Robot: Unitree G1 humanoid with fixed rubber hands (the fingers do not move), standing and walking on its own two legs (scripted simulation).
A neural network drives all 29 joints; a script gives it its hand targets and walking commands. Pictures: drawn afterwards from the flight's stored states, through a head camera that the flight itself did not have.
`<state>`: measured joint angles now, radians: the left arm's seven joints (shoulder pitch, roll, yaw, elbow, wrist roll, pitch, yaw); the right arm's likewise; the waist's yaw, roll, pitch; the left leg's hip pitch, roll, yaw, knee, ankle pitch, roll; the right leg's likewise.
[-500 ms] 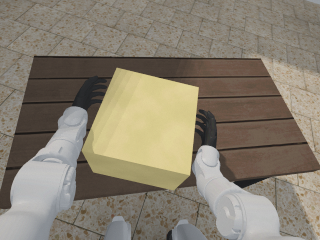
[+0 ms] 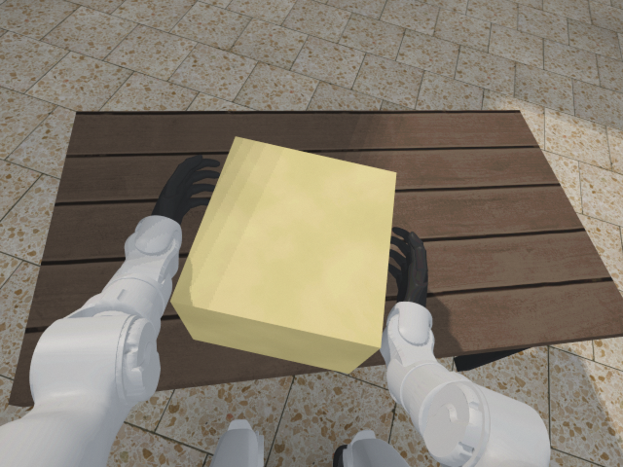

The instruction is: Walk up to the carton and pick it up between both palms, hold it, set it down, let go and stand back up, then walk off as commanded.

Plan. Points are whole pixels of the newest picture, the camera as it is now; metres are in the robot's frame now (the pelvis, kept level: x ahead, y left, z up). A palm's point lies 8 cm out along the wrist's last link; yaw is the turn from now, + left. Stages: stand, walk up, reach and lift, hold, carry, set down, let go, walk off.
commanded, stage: reach and lift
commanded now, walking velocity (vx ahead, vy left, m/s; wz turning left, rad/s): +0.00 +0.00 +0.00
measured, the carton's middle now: (293, 257) +0.42 +0.01 -0.07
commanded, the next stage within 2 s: none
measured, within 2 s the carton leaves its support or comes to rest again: leaves its support in 0.74 s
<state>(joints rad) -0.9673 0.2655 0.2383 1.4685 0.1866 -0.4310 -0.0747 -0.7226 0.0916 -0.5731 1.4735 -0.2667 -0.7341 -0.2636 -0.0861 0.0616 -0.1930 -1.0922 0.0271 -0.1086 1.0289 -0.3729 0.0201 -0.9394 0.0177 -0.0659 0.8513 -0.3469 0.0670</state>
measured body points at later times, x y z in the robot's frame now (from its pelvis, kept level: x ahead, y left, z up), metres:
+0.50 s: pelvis +0.01 +0.00 +0.02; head +0.14 +0.04 +0.45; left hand +0.46 +0.17 +0.00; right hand +0.36 -0.15 -0.03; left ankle +0.05 +0.09 -0.67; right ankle +0.03 -0.17 -0.67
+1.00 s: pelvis +0.00 -0.01 +0.03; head +0.11 +0.02 +0.47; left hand +0.45 +0.13 +0.03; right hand +0.35 -0.19 +0.00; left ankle +0.05 +0.09 -0.67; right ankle +0.03 -0.17 -0.67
